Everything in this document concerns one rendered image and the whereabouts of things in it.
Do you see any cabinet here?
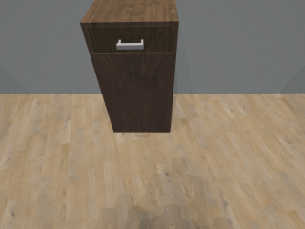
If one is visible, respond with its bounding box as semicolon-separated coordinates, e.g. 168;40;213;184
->
80;0;179;133

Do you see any drawer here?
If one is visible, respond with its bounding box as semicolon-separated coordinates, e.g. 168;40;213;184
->
87;25;173;53

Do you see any handle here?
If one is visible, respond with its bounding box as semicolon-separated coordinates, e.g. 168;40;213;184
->
116;39;144;50

